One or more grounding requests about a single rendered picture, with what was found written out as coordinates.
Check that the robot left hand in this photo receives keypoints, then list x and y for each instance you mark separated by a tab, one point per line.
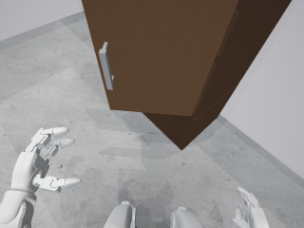
25	175

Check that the robot right hand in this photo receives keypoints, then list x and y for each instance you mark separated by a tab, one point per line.
255	217

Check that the robot left shin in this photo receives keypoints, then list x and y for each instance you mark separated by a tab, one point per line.
125	202

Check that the handle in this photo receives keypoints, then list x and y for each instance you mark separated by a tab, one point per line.
109	78

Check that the cupboard door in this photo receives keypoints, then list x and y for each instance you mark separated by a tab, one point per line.
160	52

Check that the robot left thigh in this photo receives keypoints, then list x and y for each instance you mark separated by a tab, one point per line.
123	216

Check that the robot left forearm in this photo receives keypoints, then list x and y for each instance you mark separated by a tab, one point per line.
16	209

